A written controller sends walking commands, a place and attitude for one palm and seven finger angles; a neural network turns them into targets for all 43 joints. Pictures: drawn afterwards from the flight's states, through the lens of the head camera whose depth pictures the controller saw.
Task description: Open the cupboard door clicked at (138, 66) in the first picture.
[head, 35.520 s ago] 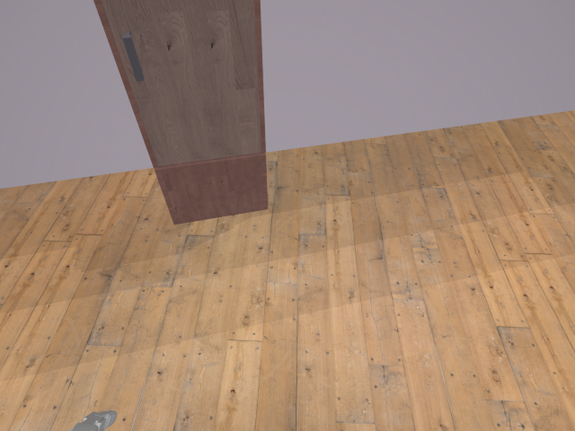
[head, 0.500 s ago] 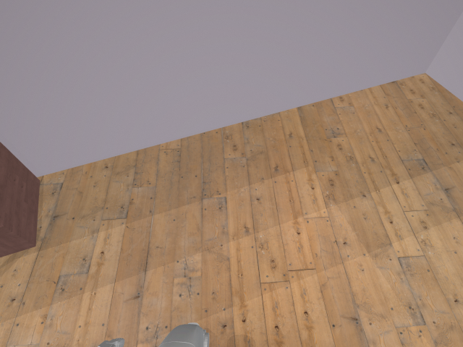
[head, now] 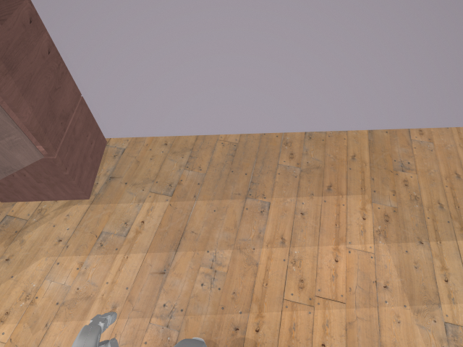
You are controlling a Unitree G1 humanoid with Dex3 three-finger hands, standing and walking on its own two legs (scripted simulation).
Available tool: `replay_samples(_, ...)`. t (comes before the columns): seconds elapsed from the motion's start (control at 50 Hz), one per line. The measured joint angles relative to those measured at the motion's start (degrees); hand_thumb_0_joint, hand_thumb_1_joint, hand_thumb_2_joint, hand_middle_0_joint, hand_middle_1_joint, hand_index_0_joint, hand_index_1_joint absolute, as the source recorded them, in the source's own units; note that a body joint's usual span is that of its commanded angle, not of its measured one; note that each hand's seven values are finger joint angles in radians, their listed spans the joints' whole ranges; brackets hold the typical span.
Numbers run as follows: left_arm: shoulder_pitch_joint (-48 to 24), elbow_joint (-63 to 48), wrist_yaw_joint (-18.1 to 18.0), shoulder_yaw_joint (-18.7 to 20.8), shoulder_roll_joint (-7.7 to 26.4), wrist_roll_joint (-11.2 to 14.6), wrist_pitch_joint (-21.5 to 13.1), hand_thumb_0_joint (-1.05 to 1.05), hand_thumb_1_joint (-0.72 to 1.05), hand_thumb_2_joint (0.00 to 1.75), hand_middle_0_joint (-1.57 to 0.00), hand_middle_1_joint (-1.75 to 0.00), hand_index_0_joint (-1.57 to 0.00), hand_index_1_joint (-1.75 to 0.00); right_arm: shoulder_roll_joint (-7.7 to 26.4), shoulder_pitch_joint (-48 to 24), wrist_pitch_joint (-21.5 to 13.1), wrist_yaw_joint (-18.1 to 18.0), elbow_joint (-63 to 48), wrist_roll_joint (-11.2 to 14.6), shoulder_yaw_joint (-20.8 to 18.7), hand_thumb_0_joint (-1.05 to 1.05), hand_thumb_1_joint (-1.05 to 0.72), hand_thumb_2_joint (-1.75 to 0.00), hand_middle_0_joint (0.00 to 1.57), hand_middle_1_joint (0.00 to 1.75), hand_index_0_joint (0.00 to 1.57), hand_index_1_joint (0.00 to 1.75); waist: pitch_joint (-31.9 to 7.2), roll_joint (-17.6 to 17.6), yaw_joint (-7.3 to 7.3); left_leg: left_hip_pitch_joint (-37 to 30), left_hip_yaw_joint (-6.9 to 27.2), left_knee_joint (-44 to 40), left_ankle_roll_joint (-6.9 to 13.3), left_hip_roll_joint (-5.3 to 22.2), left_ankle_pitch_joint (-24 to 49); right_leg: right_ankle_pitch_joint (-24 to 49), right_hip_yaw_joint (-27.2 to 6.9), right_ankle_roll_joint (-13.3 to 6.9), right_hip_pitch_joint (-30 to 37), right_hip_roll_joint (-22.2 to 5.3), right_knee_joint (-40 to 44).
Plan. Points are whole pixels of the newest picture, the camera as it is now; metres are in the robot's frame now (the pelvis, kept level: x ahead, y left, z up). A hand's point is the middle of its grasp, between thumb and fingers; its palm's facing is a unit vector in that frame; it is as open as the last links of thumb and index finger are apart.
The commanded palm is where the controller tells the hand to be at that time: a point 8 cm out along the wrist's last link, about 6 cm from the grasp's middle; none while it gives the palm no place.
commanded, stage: turn to face it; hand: left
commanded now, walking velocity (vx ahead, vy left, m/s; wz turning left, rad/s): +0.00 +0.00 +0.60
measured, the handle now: out of the picture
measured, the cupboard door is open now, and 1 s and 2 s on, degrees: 40 40 40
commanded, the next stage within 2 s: take the last steps up to it in 1.10 s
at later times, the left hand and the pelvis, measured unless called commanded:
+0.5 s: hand out of the picture +0.04 +0.25 -0.16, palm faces +0.32 -0.92 -0.25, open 7.4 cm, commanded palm none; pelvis +0.02 +0.01 +0.01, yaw +18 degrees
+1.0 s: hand out of the picture -0.04 +0.19 -0.18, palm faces +0.58 -0.79 -0.21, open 7.4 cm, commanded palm none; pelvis +0.03 +0.01 +0.00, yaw +35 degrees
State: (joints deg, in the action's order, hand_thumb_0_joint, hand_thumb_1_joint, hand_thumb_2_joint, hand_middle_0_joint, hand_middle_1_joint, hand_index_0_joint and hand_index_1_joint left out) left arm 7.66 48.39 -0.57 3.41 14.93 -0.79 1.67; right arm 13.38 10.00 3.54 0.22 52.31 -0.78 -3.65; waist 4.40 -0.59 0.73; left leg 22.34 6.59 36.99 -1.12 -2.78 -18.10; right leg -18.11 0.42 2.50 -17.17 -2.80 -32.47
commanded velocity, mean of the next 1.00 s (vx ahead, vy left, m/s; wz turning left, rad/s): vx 0.00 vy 0.00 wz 0.52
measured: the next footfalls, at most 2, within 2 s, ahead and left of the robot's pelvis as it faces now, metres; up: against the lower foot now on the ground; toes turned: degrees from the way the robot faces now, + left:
left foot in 0.28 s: +0.05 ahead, +0.13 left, +0.00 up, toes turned +15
right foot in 0.66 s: +0.12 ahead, -0.12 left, +0.00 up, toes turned +22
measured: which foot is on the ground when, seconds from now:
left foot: up 0.00-0.26, down 0.28-0.66, up 0.68-0.96, down 0.98-1.00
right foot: down 0.00-0.28, up 0.30-0.64, down 0.66-0.96, up 0.98-1.00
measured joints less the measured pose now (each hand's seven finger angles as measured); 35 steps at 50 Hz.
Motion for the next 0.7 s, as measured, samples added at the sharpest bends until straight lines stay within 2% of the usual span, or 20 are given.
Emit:
replay_samples(0.04, 0.0, 0.3, -0.3, -0.5, -1.2, -0.2, -0.2, 0.00, 0.91, 0.90, -0.20, -0.30, -0.20, -0.30, 1.1, -0.5, 0.6, 0.3, 0.5, 0.0, -0.7, 0.00, -0.91, -0.90, 0.20, 0.30, 0.20, 0.30, 0.9, -1.6, 0.59, 3.5, -1.2, 11.3, -0.2, 0.2, -7.2, 0.3, 1.9, -1.0, 0.5, -0.1, -1.5)
replay_samples(0.08, 0.8, 0.5, -0.4, -1.0, -2.3, -0.2, 0.0, 0.00, 0.91, 0.90, -0.20, -0.30, -0.20, -0.30, 1.8, -0.6, 0.9, 0.6, 0.9, -0.1, -1.2, 0.00, -0.91, -0.90, 0.20, 0.30, 0.20, 0.30, 1.0, -2.0, 1.02, 6.2, -3.6, 21.1, -0.8, 0.8, -8.4, 0.0, 3.6, -1.2, 2.1, -1.0, -0.2)
replay_samples(0.12, 1.7, 0.7, -0.6, -1.2, -2.7, -0.2, 0.0, 0.00, 0.91, 0.90, -0.20, -0.30, -0.20, -0.30, 1.8, -0.8, 1.1, 0.9, 1.1, -0.1, -1.2, 0.00, -0.91, -0.90, 0.20, 0.30, 0.20, 0.30, 1.1, -0.8, 1.16, 6.6, -6.4, 24.3, -1.6, 1.7, -8.6, 0.3, 4.6, -1.1, 3.7, -2.2, 1.5)
replay_samples(0.16, 2.5, 1.0, -0.6, -1.4, -2.9, -0.3, -0.2, 0.00, 0.91, 0.90, -0.21, -0.30, -0.20, -0.30, 1.3, -1.1, 1.0, 1.2, 1.0, 0.1, -0.9, 0.00, -0.91, -0.90, 0.20, 0.30, 0.20, 0.30, 1.4, 1.1, 1.01, 4.9, -8.7, 20.4, -2.1, 2.5, -8.9, 0.5, 5.6, -0.9, 4.8, -3.5, 2.6)
replay_samples(0.22, 3.4, 1.4, -0.2, -1.6, -2.8, -0.5, -0.5, 0.00, 0.91, 0.90, -0.21, -0.30, -0.20, -0.30, 1.0, -1.8, 0.5, 1.4, 0.5, 0.4, -0.4, 0.00, -0.91, -0.90, 0.19, 0.30, 0.19, 0.30, 1.9, 3.2, 0.38, 0.9, -10.8, 9.6, -2.1, 2.8, -7.8, -0.5, 7.2, -0.1, 5.2, -5.4, 1.6)
replay_samples(0.26, 4.3, 1.8, 0.1, -1.6, -2.6, -0.2, -0.5, 0.00, 0.90, 0.90, -0.21, -0.30, -0.20, -0.30, 1.1, -2.4, -0.1, 1.5, -0.2, 0.3, -0.1, 0.00, -0.91, -0.90, 0.19, 0.30, 0.19, 0.30, 2.0, 3.9, 0.17, -2.4, -11.6, 1.3, -1.5, 2.6, -2.9, -2.4, 8.4, 0.8, 4.6, -6.4, -1.4)
replay_samples(0.28, 4.9, 1.9, 0.3, -1.5, -2.5, 0.0, -0.3, 0.00, 0.90, 0.90, -0.21, -0.30, -0.20, -0.30, 1.5, -2.4, -0.5, 1.5, -0.7, 0.3, 0.0, 0.00, -0.91, -0.90, 0.19, 0.30, 0.19, 0.30, 1.5, 3.5, 0.17, -3.8, -11.2, -2.6, 0.0, 2.8, 1.8, -3.8, 9.1, 1.2, 3.4, -6.6, -4.2)
replay_samples(0.3, 4.9, 2.3, 0.4, -1.3, -2.1, 0.2, 0.2, 0.00, 0.90, 0.90, -0.21, -0.30, -0.20, -0.30, 1.4, -2.7, -1.1, 1.4, -1.1, 0.1, -0.1, 0.00, -0.91, -0.90, 0.19, 0.30, 0.19, 0.30, 1.5, 3.9, 0.32, -3.0, -10.8, -1.9, 2.3, 2.2, 3.1, -7.2, 8.5, 1.9, 1.5, -6.9, -9.2)
replay_samples(0.34, 4.1, 3.2, 0.2, -0.9, -1.0, 0.3, 1.8, 0.00, 0.90, 0.90, -0.21, -0.30, -0.20, -0.30, 0.7, -3.1, -1.8, 1.0, -1.4, -0.1, 0.3, 0.00, -0.91, -0.90, 0.19, 0.30, 0.20, 0.30, 1.9, 4.6, -0.08, -1.9, -10.0, 0.5, 3.9, 1.6, 1.3, -13.0, 4.8, 2.2, -3.1, -5.5, -20.7)
replay_samples(0.38, 3.3, 4.0, -0.1, -0.4, -0.3, 0.1, 2.6, 0.00, 0.91, 0.90, -0.21, -0.30, -0.20, -0.30, 0.2, -2.7, -2.1, 0.4, -1.7, -0.4, 0.6, 0.00, -0.91, -0.90, 0.20, 0.30, 0.20, 0.30, 1.6, 4.4, -0.15, -2.0, -8.7, -0.3, 3.8, 1.4, 1.0, -12.6, 3.0, 2.2, -6.5, -3.9, -27.8)
replay_samples(0.42, 2.3, 4.1, 0.1, 0.0, 0.1, 0.0, 2.7, 0.01, 0.91, 0.90, -0.21, -0.30, -0.20, -0.30, 0.0, -2.1, -2.2, -0.2, -1.6, -0.4, 0.9, 0.00, -0.91, -0.90, 0.20, 0.30, 0.20, 0.30, 1.4, 3.7, -0.27, -2.7, -7.2, -2.5, 3.2, 1.2, 2.3, -10.1, 1.9, 2.3, -8.7, -2.8, -30.1)
replay_samples(0.5, 1.0, 3.1, 0.3, 0.2, 0.2, 0.2, 2.3, 0.01, 0.91, 0.90, -0.20, -0.30, -0.20, -0.30, -0.2, -1.2, -2.0, -0.5, -0.7, -0.5, 1.1, 0.00, -0.91, -0.90, 0.20, 0.30, 0.20, 0.30, 0.9, 1.8, -0.38, -3.8, -4.5, -6.0, 3.1, 0.9, 4.6, -8.2, 0.5, 2.2, -9.1, -1.5, -25.4)
replay_samples(0.58, -0.1, 1.9, 0.2, 0.1, 0.0, 0.3, 1.8, 0.00, 0.91, 0.90, -0.20, -0.30, -0.20, -0.30, -0.2, -0.4, -1.2, -0.3, 0.0, -0.6, 0.9, 0.00, -0.91, -0.90, 0.20, 0.30, 0.20, 0.30, 0.4, 0.1, 0.21, -3.7, -1.7, -6.4, 2.2, 0.5, 5.2, -7.4, -0.1, 1.6, -5.7, 0.0, -14.8)
replay_samples(0.62, -0.3, 1.4, 0.1, 0.0, -0.1, 0.4, 1.3, 0.00, 0.91, 0.90, -0.20, -0.30, -0.20, -0.30, -0.1, -0.1, -0.7, -0.2, 0.3, -0.5, 0.6, 0.00, -0.91, -0.90, 0.20, 0.30, 0.20, 0.30, 0.1, -0.6, 0.44, -2.9, -0.3, -5.4, 1.5, 0.2, 4.9, -4.6, 0.1, 1.2, -2.6, 0.9, -8.0)
replay_samples(0.66, 0.3, 0.6, 0.0, -0.1, 0.0, 0.1, 0.3, 0.00, 0.91, 0.90, -0.20, -0.30, -0.20, -0.30, -0.1, 0.4, -0.2, 0.0, 0.4, -0.1, 0.2, 0.00, -0.90, -0.90, 0.20, 0.30, 0.20, 0.30, -0.7, -0.3, 0.23, -0.9, 0.2, -2.0, 0.8, -0.8, 2.2, -0.4, -0.1, -0.3, 0.6, 0.6, 0.4)
replay_samples(0.7, 0.3, 0.8, -0.4, -0.5, -1.2, -0.1, -0.1, 0.00, 0.91, 0.90, -0.20, -0.30, -0.20, -0.30, 0.9, 0.0, 0.3, 0.2, 0.9, 0.1, -0.5, 0.00, -0.91, -0.90, 0.20, 0.30, 0.20, 0.30, 0.0, -1.8, 0.60, 2.5, -0.6, 8.3, 0.3, -0.5, -6.0, 0.5, 1.8, -1.6, 0.8, 0.5, -0.8)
